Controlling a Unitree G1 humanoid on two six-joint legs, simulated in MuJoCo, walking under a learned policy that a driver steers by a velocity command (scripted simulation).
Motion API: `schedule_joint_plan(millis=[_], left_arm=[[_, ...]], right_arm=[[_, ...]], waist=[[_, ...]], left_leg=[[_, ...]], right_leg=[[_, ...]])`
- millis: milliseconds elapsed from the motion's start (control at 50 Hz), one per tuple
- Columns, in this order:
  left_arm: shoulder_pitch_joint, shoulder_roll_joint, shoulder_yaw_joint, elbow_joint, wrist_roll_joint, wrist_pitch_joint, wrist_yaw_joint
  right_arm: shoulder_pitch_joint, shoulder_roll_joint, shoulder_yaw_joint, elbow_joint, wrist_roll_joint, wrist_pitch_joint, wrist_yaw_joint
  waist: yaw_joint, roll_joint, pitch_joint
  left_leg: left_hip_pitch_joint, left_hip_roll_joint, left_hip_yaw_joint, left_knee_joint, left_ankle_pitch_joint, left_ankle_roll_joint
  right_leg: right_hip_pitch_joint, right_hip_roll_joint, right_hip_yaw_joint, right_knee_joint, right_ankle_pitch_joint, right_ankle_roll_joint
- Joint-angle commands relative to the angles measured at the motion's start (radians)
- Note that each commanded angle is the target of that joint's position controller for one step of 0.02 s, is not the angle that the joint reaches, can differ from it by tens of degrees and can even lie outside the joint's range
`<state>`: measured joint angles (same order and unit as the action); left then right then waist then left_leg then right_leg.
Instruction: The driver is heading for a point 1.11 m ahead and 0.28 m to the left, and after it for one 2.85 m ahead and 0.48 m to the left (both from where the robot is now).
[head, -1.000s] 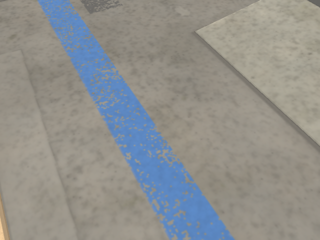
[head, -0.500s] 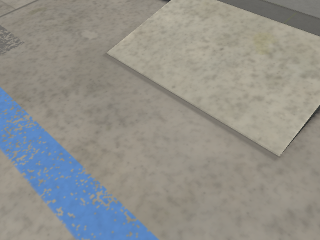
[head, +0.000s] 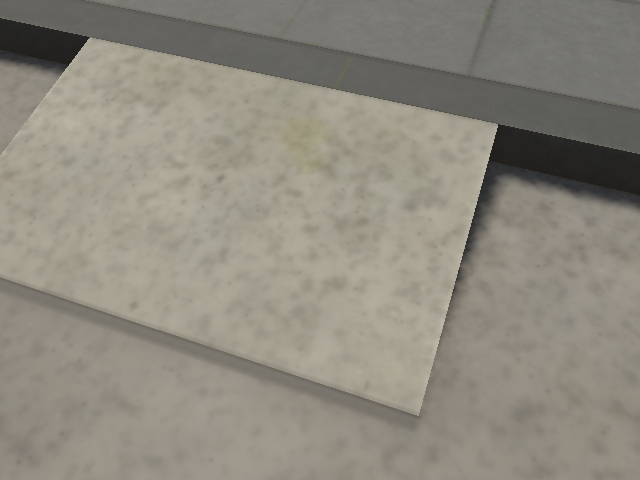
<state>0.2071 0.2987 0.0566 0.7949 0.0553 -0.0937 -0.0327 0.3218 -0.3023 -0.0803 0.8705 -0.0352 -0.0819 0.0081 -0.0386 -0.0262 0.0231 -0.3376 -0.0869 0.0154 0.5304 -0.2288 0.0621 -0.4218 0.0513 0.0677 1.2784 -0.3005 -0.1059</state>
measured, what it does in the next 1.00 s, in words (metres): walks ahead, turning left: right foot, then left foot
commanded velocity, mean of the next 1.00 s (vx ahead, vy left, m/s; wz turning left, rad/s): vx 0.97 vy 0.00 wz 0.53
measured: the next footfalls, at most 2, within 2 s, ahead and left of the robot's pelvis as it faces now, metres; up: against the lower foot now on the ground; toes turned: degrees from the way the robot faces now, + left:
right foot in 0.24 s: +0.40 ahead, -0.14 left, +0.00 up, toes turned +10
left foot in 0.66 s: +0.73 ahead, +0.18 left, +0.00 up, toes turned +37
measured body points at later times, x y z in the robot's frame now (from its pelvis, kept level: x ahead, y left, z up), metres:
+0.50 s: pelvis +0.43 -0.01 +0.01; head +0.46 +0.00 +0.46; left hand +0.32 +0.27 -0.11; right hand +0.71 -0.20 -0.08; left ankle +0.48 +0.12 -0.64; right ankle +0.36 -0.15 -0.73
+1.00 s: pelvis +0.82 +0.21 +0.01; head +0.85 +0.22 +0.46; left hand +0.86 +0.50 -0.09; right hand +0.98 -0.02 -0.12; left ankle +0.70 +0.15 -0.72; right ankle +1.08 +0.22 -0.62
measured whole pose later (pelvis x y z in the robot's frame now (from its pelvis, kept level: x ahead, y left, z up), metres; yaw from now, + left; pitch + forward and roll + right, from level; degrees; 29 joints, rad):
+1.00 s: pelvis +0.82 +0.21 +0.01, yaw +34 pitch +1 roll +1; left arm 0.12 0.22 -0.01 0.66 0.02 -0.03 -0.03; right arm 0.42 -0.27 -0.03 0.85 -0.01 -0.10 0.02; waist -0.03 -0.01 0.04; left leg 0.11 -0.13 0.11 0.18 -0.33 0.02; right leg -0.91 -0.09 -0.05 1.05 -0.12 -0.07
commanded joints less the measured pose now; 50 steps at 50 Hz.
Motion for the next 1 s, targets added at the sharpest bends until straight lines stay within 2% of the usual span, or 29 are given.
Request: schedule_joint_plan(millis=[20, 60, 120, 180, 220, 240, 260, 280, 300, 320, 340, 380, 440, 540, 580, 620, 640, 660, 680, 700, 720, 740, 760, 800, 820, 880, 900, 960, 1000], left_arm=[[-0.052, -0.008, -0.03, -0.143, 0.029, -0.003, -0.008], [-0.144, -0.003, -0.048, -0.198, 0.021, -0.003, -0.016], [-0.235, -0.004, -0.069, -0.228, -0.017, -0.008, -0.037], [-0.233, 0.046, -0.051, -0.222, -0.019, -0.01, -0.015], [-0.075, 0.094, -0.022, -0.171, -0.005, -0.019, 0.013], [0.081, 0.137, -0.002, -0.147, 0.008, -0.026, 0.033], [0.294, 0.227, 0.025, -0.128, 0.029, -0.022, 0.055], [0.248, 0.27, 0.039, -0.129, 0.029, -0.01, 0.054], [0.141, 0.169, 0.027, -0.144, 0.016, -0.004, 0.049], [0.091, 0.091, 0.01, -0.145, 0.001, -0.008, 0.041], [0.078, 0.059, 0.003, -0.128, 0.003, -0.013, 0.034], [0.102, 0.036, -0.003, -0.08, -0.014, -0.028, 0.033], [0.14, 0.002, -0.008, -0.028, -0.035, -0.049, 0.022], [0.119, 0.059, 0.0, 0.009, -0.031, -0.056, 0.034], [0.17, 0.122, 0.011, 0.017, -0.031, -0.05, 0.043], [0.169, 0.194, 0.028, 0.008, -0.022, -0.022, 0.061], [0.127, 0.219, 0.036, -0.009, -0.016, -0.004, 0.067], [0.088, 0.219, 0.037, -0.033, -0.012, 0.011, 0.064], [0.068, 0.157, 0.03, -0.039, -0.01, 0.011, 0.045], [0.21, 0.054, -0.007, -0.143, -0.014, -0.004, 0.034], [0.12, 0.107, -0.014, -0.181, -0.025, -0.03, 0.036], [0.09, 0.115, -0.019, -0.165, -0.03, -0.037, 0.039], [0.095, 0.097, -0.025, -0.153, -0.023, -0.028, 0.041], [0.129, 0.059, -0.04, -0.122, -0.006, 0.02, 0.033], [0.125, 0.041, -0.042, -0.117, -0.011, 0.048, 0.026], [-0.018, 0.01, -0.047, -0.159, -0.036, 0.071, 0.014], [-0.066, 0.006, -0.047, -0.171, -0.042, 0.069, 0.015], [-0.092, -0.043, -0.063, -0.182, -0.04, 0.055, 0.005], [-0.079, -0.046, -0.062, -0.166, -0.039, 0.054, -0.003]], right_arm=[[0.085, -0.027, 0.008, -0.007, 0.018, -0.031, 0.003], [0.083, -0.059, 0.001, -0.022, 0.016, -0.034, -0.005], [0.053, -0.128, -0.024, -0.057, 0.022, -0.034, 0.007], [0.119, -0.145, -0.029, -0.049, 0.041, -0.031, 0.022], [0.157, -0.165, -0.035, -0.033, 0.043, -0.024, 0.024], [0.13, -0.16, -0.035, -0.045, 0.051, -0.028, 0.025], [0.094, -0.041, -0.007, -0.086, 0.044, -0.036, 0.02], [0.172, 0.01, 0.011, -0.144, 0.09, -0.028, 0.013], [0.107, -0.033, 0.009, -0.12, 0.06, -0.004, 0.005], [0.037, -0.038, 0.006, -0.122, 0.038, 0.008, 0.016], [0.004, -0.027, 0.006, -0.122, 0.03, 0.018, 0.027], [-0.033, 0.01, 0.011, -0.145, 0.008, 0.046, 0.047], [-0.147, 0.023, 0.021, -0.208, 0.001, 0.069, 0.064], [-0.335, 0.004, 0.049, -0.292, 0.005, 0.065, 0.096], [-0.341, -0.018, 0.05, -0.291, 0.004, 0.065, 0.097], [-0.187, -0.074, 0.034, -0.256, 0.008, 0.064, 0.084], [-0.005, -0.112, 0.016, -0.208, 0.007, 0.063, 0.073], [0.208, -0.158, -0.013, -0.136, 0.007, 0.057, 0.054], [0.178, -0.215, -0.051, -0.125, 0.04, 0.072, 0.029], [0.057, -0.341, -0.062, -0.184, -0.007, 0.085, 0.025], [0.106, -0.311, -0.065, -0.223, -0.008, 0.099, 0.004], [0.079, -0.238, -0.047, -0.195, -0.005, 0.09, -0.013], [0.036, -0.182, -0.027, -0.178, -0.002, 0.073, -0.015], [-0.009, -0.118, 0.002, -0.172, 0.001, 0.022, -0.014], [-0.002, -0.1, 0.012, -0.152, 0.006, 0.0, -0.01], [0.051, -0.104, 0.012, -0.103, 0.011, -0.036, 0.011], [0.07, -0.093, 0.017, -0.091, 0.013, -0.04, 0.015], [0.012, -0.068, 0.034, -0.098, 0.02, -0.042, 0.015], [0.011, -0.093, 0.033, -0.099, 0.032, -0.05, 0.004]], waist=[[0.053, 0.078, 0.012], [0.061, 0.055, 0.052], [0.049, 0.08, 0.055], [0.033, 0.06, 0.029], [0.102, 0.015, -0.09], [0.186, 0.019, -0.181], [0.252, -0.124, -0.322], [0.16, -0.333, -0.388], [0.13, -0.172, -0.214], [0.124, -0.07, -0.114], [0.101, -0.023, -0.056], [0.06, -0.076, 0.0], [0.041, -0.061, 0.016], [0.021, -0.005, 0.097], [0.012, -0.019, 0.064], [-0.088, -0.076, -0.042], [-0.179, -0.094, -0.13], [-0.262, -0.057, -0.221], [-0.221, 0.138, -0.184], [-0.014, 0.292, -0.284], [-0.11, 0.136, -0.423], [-0.073, 0.018, -0.237], [-0.003, -0.059, -0.118], [0.072, -0.083, -0.04], [0.091, -0.065, -0.013], [0.064, -0.003, 0.098], [0.05, 0.0, 0.131], [0.062, 0.01, 0.101], [0.055, 0.048, 0.032]], left_leg=[[0.149, 0.262, -0.517, -0.321, -0.087, 0.214], [0.051, 0.257, -0.462, -0.379, -0.035, 0.218], [-0.173, 0.185, -0.333, -0.455, 0.058, 0.165], [-0.02, 0.208, -0.339, -0.36, 0.241, 0.128], [0.05, 0.141, -0.275, -0.038, 0.498, 0.088], [-0.083, 0.097, -0.249, 0.217, 0.418, 0.064], [-0.242, 0.049, -0.183, 0.553, -0.075, 0.058], [-0.437, 0.021, -0.111, 0.783, -0.23, 0.053], [-0.523, 0.103, -0.098, 0.857, -0.131, 0.058], [-0.525, 0.134, -0.085, 0.826, -0.07, 0.053], [-0.495, 0.16, -0.087, 0.79, -0.045, 0.041], [-0.479, 0.197, -0.084, 0.751, -0.035, 0.029], [-0.538, 0.204, -0.051, 0.731, 0.043, 0.031], [-0.349, 0.15, 0.108, 0.344, 0.262, 0.072], [-0.209, 0.068, 0.192, 0.25, 0.253, 0.105], [-0.036, 0.007, 0.199, 0.229, 0.172, 0.138], [0.147, -0.012, 0.166, 0.225, 0.129, 0.165], [0.422, -0.021, 0.094, 0.152, 0.105, 0.198], [0.594, 0.04, -0.048, 0.086, 0.036, 0.214], [0.826, 0.293, -0.534, 0.048, 0.188, 0.385], [0.862, 0.371, -0.735, -0.173, -0.123, 0.432], [0.675, 0.379, -0.696, -0.283, -0.213, 0.362], [0.475, 0.347, -0.586, -0.294, -0.184, 0.294], [0.159, 0.287, -0.447, -0.318, -0.066, 0.252], [0.07, 0.267, -0.377, -0.345, -0.062, 0.236], [0.051, 0.212, -0.19, -0.43, 0.063, 0.158], [0.073, 0.194, -0.113, -0.43, 0.297, 0.124], [0.09, 0.138, 0.112, -0.409, 0.795, 0.044], [0.189, 0.169, 0.144, -0.377, 1.092, 0.022]], right_leg=[[-0.28, -0.119, 0.049, -0.111, -0.042, 0.049], [-0.254, -0.148, 0.02, -0.289, 0.035, 0.087], [0.119, -0.079, -0.07, -0.565, 0.218, 0.115], [0.192, -0.055, -0.073, -0.696, 0.279, 0.113], [0.395, -0.011, -0.095, -0.765, 0.181, 0.09], [0.608, -0.107, -0.018, -0.744, 0.112, 0.066], [0.804, -0.394, 0.284, -0.794, -0.247, 0.04], [0.812, -0.556, 0.773, -1.022, -0.518, -0.041], [0.673, -0.508, 0.703, -1.043, -0.565, -0.051], [0.564, -0.456, 0.516, -1.029, -0.384, -0.039], [0.473, -0.412, 0.373, -1.043, -0.18, -0.026], [0.389, -0.359, 0.18, -1.068, 0.031, 0.004], [0.403, -0.328, -0.013, -1.086, 0.343, 0.028], [0.315, -0.236, -0.297, -1.164, 0.623, 0.08], [0.378, -0.243, -0.335, -1.075, 1.048, 0.099], [0.45, -0.283, -0.327, -0.827, 1.366, 0.106], [0.417, -0.308, -0.308, -0.603, 1.42, 0.091], [0.276, -0.295, -0.29, -0.285, 1.248, 0.077], [-0.007, -0.091, -0.288, 0.119, 0.263, 0.1], [-0.39, -0.028, -0.168, 0.475, -0.215, 0.146], [-0.492, -0.047, -0.011, 0.503, -0.121, 0.124], [-0.519, -0.11, -0.023, 0.412, -0.058, 0.111], [-0.458, -0.164, -0.034, 0.32, -0.018, 0.101], [-0.288, -0.211, -0.022, 0.265, -0.022, 0.099], [-0.262, -0.218, -0.019, 0.247, -0.037, 0.101], [-0.402, -0.21, -0.04, 0.127, 0.055, 0.077], [-0.426, -0.188, -0.056, 0.068, 0.08, 0.067], [-0.268, -0.126, -0.162, -0.214, 0.214, 0.038], [-0.138, -0.054, -0.249, -0.354, 0.283, 0.008]])
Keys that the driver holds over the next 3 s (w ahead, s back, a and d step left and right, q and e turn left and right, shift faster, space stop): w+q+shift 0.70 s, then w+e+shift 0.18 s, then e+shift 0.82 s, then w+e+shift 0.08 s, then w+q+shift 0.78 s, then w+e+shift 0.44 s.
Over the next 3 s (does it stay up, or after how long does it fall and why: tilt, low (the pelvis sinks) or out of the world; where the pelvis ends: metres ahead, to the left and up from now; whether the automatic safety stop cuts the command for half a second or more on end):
stays up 1.85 0.45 0.14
